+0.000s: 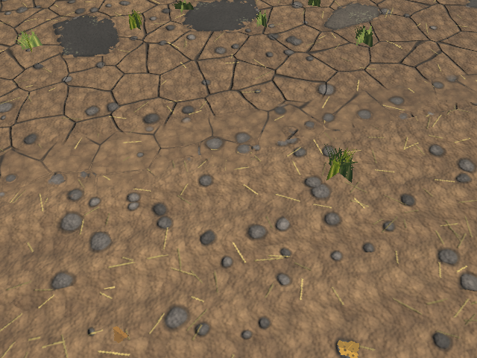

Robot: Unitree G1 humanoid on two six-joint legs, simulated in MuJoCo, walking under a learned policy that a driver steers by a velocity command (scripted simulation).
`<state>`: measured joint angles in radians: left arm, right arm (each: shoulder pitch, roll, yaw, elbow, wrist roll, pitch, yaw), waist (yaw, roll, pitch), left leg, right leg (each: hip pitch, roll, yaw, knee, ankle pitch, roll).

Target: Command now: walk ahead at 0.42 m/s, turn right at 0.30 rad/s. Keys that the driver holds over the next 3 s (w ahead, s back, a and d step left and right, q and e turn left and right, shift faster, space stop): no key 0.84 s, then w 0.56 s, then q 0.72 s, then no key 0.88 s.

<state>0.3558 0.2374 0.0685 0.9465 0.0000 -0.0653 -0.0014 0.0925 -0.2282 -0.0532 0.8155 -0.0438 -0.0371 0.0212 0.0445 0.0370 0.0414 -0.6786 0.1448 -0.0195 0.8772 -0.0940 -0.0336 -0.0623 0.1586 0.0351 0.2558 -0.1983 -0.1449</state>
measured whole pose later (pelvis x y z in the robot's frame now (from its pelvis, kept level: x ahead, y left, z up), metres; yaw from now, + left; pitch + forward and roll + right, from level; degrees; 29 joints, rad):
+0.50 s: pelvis +0.17 +0.04 -0.01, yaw -3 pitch -1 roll +0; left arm 0.23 0.21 0.02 0.98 0.03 0.03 0.02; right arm 0.25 -0.19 -0.01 0.95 -0.02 -0.03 -0.01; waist -0.01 -0.02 0.06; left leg -0.30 -0.04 0.08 0.41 -0.10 0.08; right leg -0.33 -0.01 0.05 0.72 -0.39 -0.01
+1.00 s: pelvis +0.22 +0.01 +0.00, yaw -2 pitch -1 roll +0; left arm 0.35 0.17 0.02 1.10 0.01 -0.01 0.03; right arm 0.34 -0.18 -0.02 1.07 -0.03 0.00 0.00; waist 0.00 0.00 -0.02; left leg -0.29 -0.01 0.05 0.60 -0.35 0.05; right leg -0.11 0.03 0.00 0.41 -0.29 -0.05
